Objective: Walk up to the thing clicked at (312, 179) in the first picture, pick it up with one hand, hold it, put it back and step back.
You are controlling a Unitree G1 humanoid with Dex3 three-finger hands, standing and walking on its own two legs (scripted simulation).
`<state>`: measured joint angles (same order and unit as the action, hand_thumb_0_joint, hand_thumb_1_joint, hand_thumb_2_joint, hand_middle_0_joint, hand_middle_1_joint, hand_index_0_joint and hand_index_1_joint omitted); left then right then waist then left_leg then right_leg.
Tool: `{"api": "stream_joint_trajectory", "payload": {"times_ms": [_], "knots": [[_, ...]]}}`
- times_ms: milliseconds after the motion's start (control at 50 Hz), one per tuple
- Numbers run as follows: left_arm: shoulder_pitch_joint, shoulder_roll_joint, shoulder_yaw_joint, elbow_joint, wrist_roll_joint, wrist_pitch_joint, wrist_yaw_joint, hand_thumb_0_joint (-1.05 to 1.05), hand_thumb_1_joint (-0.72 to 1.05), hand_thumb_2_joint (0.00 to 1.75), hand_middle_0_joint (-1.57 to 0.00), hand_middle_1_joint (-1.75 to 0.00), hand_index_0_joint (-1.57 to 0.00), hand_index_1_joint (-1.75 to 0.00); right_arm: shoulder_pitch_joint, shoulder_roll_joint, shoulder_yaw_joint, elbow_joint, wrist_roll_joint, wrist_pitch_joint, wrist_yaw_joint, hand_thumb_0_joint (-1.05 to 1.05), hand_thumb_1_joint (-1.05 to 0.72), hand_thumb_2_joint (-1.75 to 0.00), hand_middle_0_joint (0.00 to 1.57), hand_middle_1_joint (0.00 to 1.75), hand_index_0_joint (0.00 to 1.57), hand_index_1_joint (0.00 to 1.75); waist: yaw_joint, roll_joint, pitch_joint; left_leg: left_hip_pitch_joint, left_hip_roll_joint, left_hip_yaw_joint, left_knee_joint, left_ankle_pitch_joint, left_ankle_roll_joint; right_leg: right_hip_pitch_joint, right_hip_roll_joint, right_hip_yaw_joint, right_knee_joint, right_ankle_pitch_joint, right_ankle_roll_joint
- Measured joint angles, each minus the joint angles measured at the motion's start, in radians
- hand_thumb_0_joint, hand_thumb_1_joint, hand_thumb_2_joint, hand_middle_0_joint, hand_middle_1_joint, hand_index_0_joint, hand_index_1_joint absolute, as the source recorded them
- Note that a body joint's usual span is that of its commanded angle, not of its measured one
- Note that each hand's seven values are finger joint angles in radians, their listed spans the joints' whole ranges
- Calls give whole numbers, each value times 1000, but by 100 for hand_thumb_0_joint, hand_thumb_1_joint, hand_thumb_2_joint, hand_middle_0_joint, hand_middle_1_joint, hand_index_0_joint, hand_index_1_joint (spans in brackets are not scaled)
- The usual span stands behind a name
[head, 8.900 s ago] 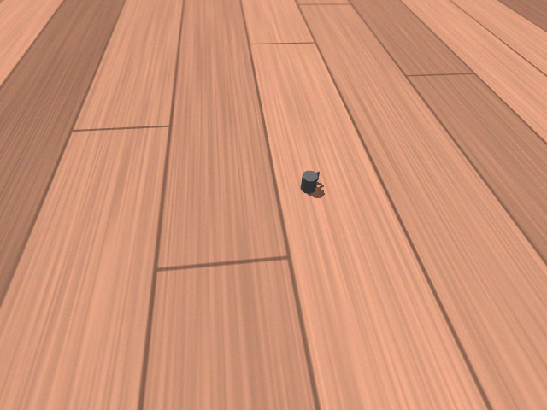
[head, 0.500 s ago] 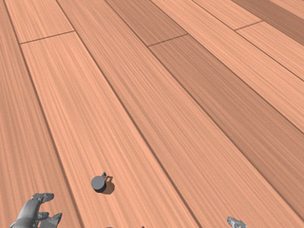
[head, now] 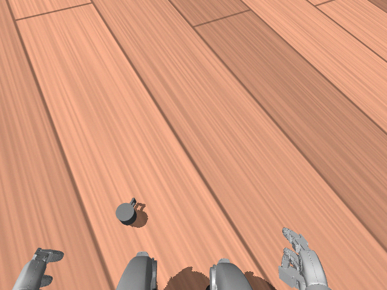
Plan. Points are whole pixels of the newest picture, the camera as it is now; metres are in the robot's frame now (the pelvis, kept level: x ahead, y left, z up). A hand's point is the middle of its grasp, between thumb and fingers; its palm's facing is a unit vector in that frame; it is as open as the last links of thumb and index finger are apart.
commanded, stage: rise first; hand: left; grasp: from above
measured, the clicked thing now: (128, 210) +0.42 +0.23 -0.64
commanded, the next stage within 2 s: none
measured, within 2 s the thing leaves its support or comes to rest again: neither
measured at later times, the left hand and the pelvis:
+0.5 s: hand (80, 254) +0.22 +0.29 -0.31, palm faces -0.42 -0.51 -0.75, open 14.0 cm; pelvis -0.05 -0.01 -0.17, yaw -2 degrees
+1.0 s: hand (96, 231) +0.30 +0.29 -0.43, palm faces -0.47 -0.19 -0.86, open 14.2 cm; pelvis -0.09 +0.00 -0.29, yaw -5 degrees
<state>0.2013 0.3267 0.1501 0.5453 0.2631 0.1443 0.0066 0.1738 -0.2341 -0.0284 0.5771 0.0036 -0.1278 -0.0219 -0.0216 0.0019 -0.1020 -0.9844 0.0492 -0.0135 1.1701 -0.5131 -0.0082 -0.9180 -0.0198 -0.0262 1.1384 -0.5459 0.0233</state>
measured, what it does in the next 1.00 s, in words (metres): lowers itself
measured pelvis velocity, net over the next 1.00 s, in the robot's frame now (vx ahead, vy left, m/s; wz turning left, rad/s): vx -0.09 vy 0.00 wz -0.09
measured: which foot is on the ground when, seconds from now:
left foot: down 0.00-1.00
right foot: down 0.00-1.00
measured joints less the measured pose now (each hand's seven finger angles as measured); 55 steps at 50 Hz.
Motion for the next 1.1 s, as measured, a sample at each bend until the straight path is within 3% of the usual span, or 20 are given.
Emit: {"api": "stream_joint_trajectory", "payload": {"times_ms": [140, 200, 360, 440, 520, 660, 860, 980, 1100], "knots": [[25, 12, 0, -66, 35, 5, -1, -1, -52, 97, -7, -108, -7, -108, -21, -2, 4, -28, -3, -25, 8, 1, -90, -90, 20, 30, 20, 30, 2, 2, -30, -128, 0, -9, 118, -41, -2, -125, -1, -4, 121, -46, -3], [5, 28, -4, -57, 70, -20, -1, -1, -52, 97, -6, -109, -6, -108, -33, -10, 3, -30, -2, -39, 13, 1, -89, -90, 20, 30, 20, 30, 2, 2, -40, -200, -2, -14, 179, -57, -3, -197, -2, -5, 187, -67, -4], [-152, 106, 0, 58, 237, -170, 20, -1, -50, 96, -6, -109, -6, -108, -84, -44, -16, -6, -8, -67, 35, 1, -87, -89, 20, 30, 20, 30, 0, -3, -72, -497, -3, -25, 429, -113, -8, -495, -3, -1, 450, -135, -6], [-256, 142, 5, 100, 330, -249, 57, -1, -50, 97, -6, -109, -6, -108, -110, -60, -24, 23, -7, -60, 45, 1, -87, -89, 20, 30, 20, 30, 0, -4, -72, -655, 1, -31, 565, -135, -10, -653, 3, 2, 590, -160, -7], [-368, 173, 13, 149, 409, -282, 105, -1, -52, 98, -7, -109, -7, -108, -129, -67, -29, 57, -9, -44, 55, 1, -88, -90, 20, 30, 20, 30, 0, 1, -56, -793, 5, -40, 685, -143, -11, -791, 10, 3, 710, -169, -8], [-562, 216, 10, 267, 507, -293, 132, -1, -54, 100, -8, -108, -8, -108, -116, -52, -30, 114, -23, -14, 66, 1, -90, -90, 20, 30, 20, 30, 2, 11, -24, -968, 11, -60, 833, -125, -9, -962, 22, -4, 854, -150, -7], [-713, 289, -1, 446, 654, -369, 147, -1, -54, 104, -7, -106, -6, -106, -45, -33, -9, 159, -35, 22, 75, 1, -88, -90, 20, 30, 20, 30, -36, 12, -10, -1099, 8, -85, 953, -100, -4, -1080, 29, -18, 961, -124, -2], [-774, 320, -2, 530, 750, -417, 208, -1, -54, 105, -7, -103, -6, -104, -29, -42, 1, 175, -51, 44, 87, 1, -88, -90, 20, 30, 20, 30, -58, 2, -7, -1157, 3, -98, 1010, -99, -2, -1128, 29, -25, 1010, -125, 1], [-834, 337, -3, 593, 833, -419, 281, -1, -55, 105, -8, -100, -6, -101, -46, -48, 4, 187, -74, 63, 101, 1, -89, -90, 20, 30, 20, 30, -73, -11, 7, -1203, -1, -105, 1060, -102, 2, -1166, 30, -28, 1054, -130, 7]]}}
